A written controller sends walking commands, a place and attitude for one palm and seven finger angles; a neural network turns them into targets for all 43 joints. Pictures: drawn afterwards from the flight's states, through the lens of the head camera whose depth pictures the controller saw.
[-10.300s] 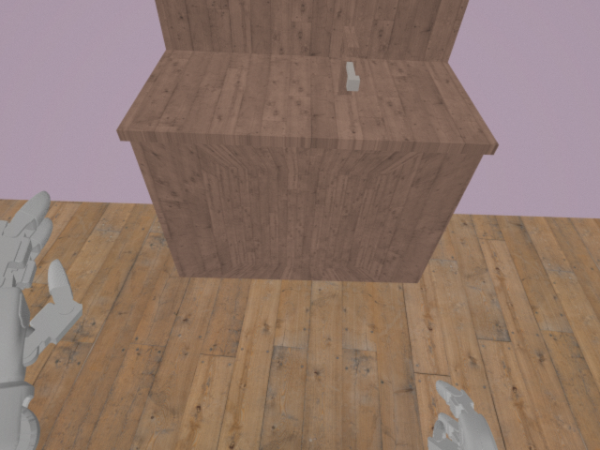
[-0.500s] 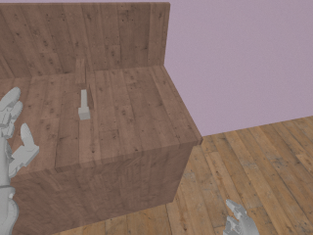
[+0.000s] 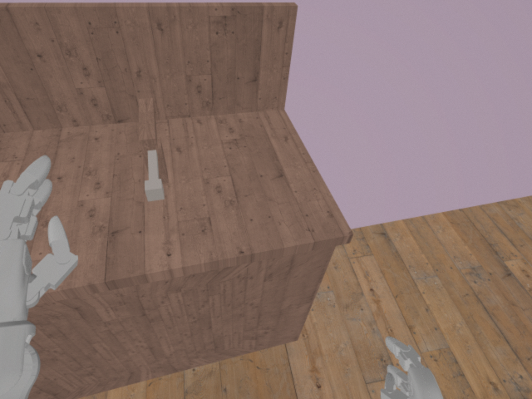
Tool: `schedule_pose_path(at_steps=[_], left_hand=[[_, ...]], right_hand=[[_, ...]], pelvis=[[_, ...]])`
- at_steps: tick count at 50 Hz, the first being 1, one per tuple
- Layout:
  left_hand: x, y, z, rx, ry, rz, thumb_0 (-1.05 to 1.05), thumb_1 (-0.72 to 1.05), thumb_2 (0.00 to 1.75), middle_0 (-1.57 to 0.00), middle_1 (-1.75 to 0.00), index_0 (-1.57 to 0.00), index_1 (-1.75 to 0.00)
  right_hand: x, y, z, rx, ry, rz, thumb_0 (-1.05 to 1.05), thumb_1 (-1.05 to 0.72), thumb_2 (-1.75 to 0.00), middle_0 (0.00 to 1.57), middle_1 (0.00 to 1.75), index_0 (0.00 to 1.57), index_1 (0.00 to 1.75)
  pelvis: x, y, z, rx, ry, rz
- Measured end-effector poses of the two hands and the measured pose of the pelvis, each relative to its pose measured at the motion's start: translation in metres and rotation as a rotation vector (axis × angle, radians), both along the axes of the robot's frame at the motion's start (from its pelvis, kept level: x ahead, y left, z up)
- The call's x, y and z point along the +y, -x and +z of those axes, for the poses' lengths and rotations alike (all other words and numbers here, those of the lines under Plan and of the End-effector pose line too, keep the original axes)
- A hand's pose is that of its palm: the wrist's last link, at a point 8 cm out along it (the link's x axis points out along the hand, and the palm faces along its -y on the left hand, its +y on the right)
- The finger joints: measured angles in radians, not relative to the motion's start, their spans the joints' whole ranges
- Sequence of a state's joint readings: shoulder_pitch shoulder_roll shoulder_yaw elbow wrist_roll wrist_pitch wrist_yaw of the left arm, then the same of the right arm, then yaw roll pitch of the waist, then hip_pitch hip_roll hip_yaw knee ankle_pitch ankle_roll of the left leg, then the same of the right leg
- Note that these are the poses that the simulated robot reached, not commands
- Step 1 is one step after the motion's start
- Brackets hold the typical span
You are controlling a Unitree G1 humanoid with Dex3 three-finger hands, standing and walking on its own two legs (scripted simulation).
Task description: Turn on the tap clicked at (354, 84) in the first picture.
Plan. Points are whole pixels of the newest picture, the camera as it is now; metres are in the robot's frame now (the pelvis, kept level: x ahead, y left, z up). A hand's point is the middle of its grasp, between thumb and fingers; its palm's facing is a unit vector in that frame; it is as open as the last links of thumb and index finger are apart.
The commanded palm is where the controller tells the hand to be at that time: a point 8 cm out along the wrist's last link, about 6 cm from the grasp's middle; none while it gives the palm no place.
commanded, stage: look again from close up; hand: left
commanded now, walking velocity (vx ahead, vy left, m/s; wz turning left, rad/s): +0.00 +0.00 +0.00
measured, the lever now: (154, 190) +0.42 +0.24 +0.06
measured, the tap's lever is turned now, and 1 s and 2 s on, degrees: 0 0 0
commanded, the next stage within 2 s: shuffle to correct the standing spot in 0.20 s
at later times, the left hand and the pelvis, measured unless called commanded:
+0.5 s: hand (111, 229) +0.26 +0.23 +0.16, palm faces +0.39 -0.85 -0.35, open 7.4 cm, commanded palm +0.20 +0.25 +0.18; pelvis +0.04 -0.03 +0.00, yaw +0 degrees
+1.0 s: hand (178, 213) +0.29 +0.15 +0.16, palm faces +0.37 -0.86 -0.35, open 7.4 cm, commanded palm +0.23 +0.19 +0.18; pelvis +0.07 -0.09 -0.01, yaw +0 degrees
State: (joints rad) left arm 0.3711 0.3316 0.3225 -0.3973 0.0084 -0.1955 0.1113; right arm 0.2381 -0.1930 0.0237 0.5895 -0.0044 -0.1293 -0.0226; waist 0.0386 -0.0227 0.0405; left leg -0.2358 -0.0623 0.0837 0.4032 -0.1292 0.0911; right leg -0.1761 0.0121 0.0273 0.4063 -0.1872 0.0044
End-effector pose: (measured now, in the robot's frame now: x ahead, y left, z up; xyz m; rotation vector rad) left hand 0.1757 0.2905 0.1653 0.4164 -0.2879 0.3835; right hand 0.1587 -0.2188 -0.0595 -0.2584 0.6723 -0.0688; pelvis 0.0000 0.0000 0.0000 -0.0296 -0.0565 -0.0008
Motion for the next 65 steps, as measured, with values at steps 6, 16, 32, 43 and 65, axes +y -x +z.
schedule_pose_path(at_steps=[6,16,32,43,65], left_hand=[[-0.003,-0.007,0.004,-0.003,-0.02,0.0,0.01,0.89,0.9,-0.2,-0.3,-0.21,-0.3],[-0.013,-0.028,0.002,0.021,-0.006,-0.009,0.01,0.89,0.9,-0.2,-0.3,-0.21,-0.3],[-0.044,-0.056,0.007,0.042,-0.015,-0.011,0.01,0.89,0.9,-0.2,-0.3,-0.21,-0.3],[-0.082,-0.073,0.004,0.045,-0.002,-0.034,0.01,0.89,0.9,-0.21,-0.3,-0.21,-0.3],[-0.051,-0.071,0.052,-0.053,-0.193,0.084,0.01,0.89,0.9,-0.21,-0.3,-0.21,-0.3]], right_hand=[[0.001,-0.01,-0.001,0.0,-0.014,0.005,0.02,-0.9,-0.9,0.2,0.3,0.2,0.3],[-0.004,-0.035,-0.001,0.002,-0.026,0.008,0.02,-0.9,-0.9,0.2,0.3,0.2,0.3],[-0.039,-0.065,-0.005,0.027,-0.038,-0.013,0.01,-0.9,-0.9,0.2,0.3,0.2,0.3],[-0.083,-0.074,-0.017,0.042,-0.034,-0.063,0.02,-0.9,-0.9,0.2,0.3,0.2,0.3],[-0.091,-0.06,-0.026,0.07,-0.075,0.006,0.01,-0.91,-0.9,0.2,0.3,0.2,0.3]], pelvis=[[-0.003,-0.009,0.0,0.006,-0.003,-0.001],[-0.012,-0.028,0.002,0.025,-0.002,0.001],[-0.045,-0.056,0.0,0.044,-0.012,0.013],[-0.077,-0.069,-0.009,0.048,-0.01,0.007],[-0.087,-0.035,-0.005,0.032,-0.044,-0.005]])
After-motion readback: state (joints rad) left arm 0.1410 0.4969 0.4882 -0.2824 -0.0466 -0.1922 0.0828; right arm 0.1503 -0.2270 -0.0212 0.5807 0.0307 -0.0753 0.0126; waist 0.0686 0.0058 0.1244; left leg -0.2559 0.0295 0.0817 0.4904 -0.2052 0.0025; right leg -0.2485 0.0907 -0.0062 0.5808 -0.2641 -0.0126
